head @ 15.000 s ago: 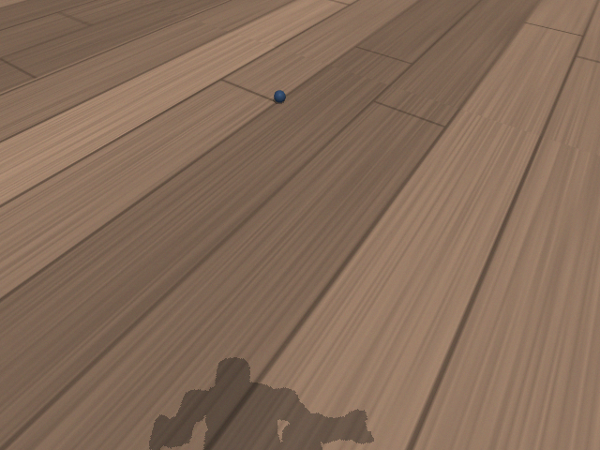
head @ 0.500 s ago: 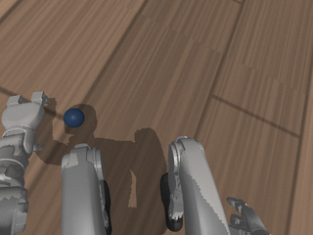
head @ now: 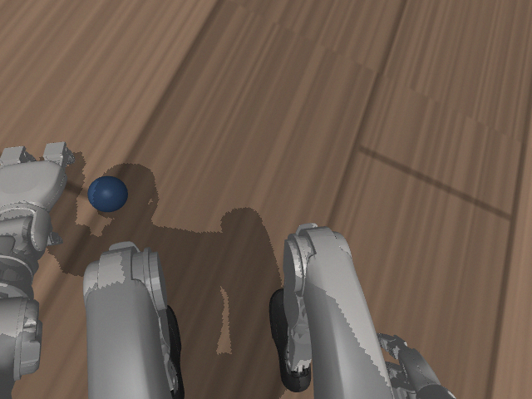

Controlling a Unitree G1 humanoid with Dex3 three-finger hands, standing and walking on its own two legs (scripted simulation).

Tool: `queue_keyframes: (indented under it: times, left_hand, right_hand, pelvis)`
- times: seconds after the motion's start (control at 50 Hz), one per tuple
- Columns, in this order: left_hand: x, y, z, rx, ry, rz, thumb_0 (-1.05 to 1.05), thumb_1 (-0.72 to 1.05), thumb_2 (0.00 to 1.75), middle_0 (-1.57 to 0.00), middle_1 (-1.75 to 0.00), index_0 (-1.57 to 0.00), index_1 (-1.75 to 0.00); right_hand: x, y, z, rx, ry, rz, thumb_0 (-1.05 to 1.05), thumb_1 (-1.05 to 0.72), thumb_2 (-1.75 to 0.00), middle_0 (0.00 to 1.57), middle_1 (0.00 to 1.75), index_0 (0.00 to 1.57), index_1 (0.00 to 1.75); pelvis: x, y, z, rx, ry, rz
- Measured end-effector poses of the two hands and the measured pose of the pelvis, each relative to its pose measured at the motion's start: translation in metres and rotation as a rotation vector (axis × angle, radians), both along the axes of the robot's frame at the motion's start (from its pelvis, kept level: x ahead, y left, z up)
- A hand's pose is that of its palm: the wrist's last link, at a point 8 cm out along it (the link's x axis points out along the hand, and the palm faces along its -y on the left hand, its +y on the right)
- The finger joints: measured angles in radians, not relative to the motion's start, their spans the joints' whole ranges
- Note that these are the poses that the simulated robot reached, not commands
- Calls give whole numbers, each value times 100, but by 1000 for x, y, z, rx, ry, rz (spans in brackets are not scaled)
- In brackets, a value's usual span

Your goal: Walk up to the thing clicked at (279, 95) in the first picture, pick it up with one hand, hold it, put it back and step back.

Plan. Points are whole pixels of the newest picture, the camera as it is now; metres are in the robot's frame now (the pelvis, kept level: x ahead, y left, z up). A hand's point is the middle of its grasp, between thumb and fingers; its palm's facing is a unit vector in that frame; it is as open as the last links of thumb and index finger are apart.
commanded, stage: rise first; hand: left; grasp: from above
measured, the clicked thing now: (108, 194) +0.46 +0.25 -0.31
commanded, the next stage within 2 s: none
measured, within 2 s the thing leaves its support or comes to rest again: neither
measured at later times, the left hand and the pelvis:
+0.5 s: hand (55, 201) +0.41 +0.29 -0.18, palm faces -0.45 -0.07 -0.89, open 14.0 cm; pelvis +0.00 +0.00 -0.01, yaw -1 degrees
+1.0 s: hand (58, 199) +0.42 +0.29 -0.19, palm faces -0.43 -0.06 -0.90, open 14.0 cm; pelvis +0.00 +0.00 -0.02, yaw -1 degrees
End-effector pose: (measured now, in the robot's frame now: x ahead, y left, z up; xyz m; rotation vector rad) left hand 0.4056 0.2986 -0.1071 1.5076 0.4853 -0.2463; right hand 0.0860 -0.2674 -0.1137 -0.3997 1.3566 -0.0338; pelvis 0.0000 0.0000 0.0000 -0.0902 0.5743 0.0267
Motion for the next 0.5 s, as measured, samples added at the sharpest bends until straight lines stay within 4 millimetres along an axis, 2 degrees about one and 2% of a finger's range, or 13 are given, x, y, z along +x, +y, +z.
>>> queue_keyframes:
  times: [0.5]
  left_hand:
    - [12, -3, -19, -2, -1, 6, 0, -52, 100, -8, -104, -9, -103]
  right_hand:
    - [-10, -5, -4, -14, 28, 0, 1, -91, -90, 20, 30, 20, 30]
  pelvis:
    - [3, 1, -11, -6, -1, -8]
